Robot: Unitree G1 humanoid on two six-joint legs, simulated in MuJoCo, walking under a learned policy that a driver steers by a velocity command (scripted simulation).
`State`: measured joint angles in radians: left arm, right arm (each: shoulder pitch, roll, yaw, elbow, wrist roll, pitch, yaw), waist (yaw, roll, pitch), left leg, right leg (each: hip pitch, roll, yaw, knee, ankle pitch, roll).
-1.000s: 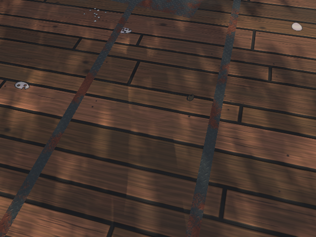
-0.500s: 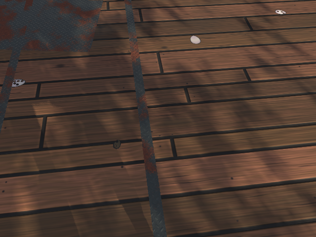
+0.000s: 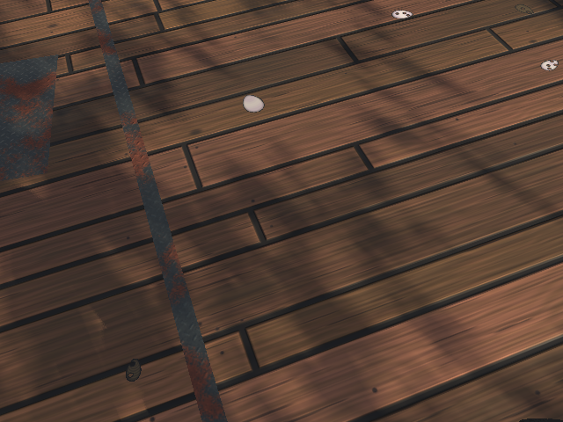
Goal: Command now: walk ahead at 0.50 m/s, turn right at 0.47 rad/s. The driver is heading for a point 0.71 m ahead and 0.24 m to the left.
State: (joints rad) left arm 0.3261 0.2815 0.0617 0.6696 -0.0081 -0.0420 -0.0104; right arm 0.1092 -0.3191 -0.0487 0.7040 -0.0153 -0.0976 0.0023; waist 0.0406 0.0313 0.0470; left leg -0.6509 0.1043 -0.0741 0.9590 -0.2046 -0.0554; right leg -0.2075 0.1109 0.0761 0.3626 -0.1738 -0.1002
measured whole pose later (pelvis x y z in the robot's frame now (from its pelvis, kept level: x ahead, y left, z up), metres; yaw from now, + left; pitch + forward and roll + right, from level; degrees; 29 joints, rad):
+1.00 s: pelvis +0.54 +0.02 +0.00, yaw +16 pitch +1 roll -2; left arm 0.31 0.27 0.07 0.80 0.01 -0.09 0.00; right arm 0.20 -0.33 -0.08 0.68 0.02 -0.02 0.01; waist 0.06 0.06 0.02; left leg -0.68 0.09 -0.06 0.99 -0.17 -0.02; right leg -0.08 0.02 -0.12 0.28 -0.21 -0.02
